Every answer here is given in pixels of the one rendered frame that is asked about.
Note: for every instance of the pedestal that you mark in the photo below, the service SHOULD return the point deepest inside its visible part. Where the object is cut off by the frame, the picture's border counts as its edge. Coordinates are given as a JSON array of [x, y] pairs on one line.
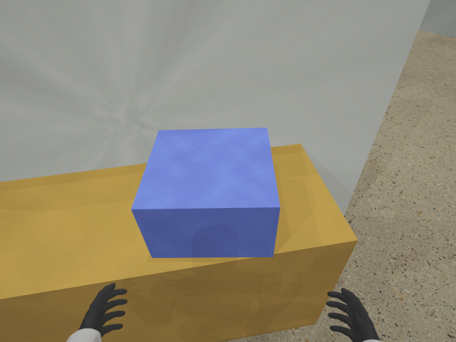
[[63, 238]]

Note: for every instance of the carton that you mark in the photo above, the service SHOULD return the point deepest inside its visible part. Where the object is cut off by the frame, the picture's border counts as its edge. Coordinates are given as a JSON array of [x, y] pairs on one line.
[[209, 193]]

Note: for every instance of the robot right hand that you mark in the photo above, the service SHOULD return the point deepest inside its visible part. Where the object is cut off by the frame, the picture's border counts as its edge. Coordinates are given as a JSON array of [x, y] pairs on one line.
[[362, 327]]

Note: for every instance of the robot left hand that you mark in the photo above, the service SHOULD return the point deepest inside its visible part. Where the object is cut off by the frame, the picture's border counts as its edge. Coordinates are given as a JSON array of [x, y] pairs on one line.
[[96, 317]]

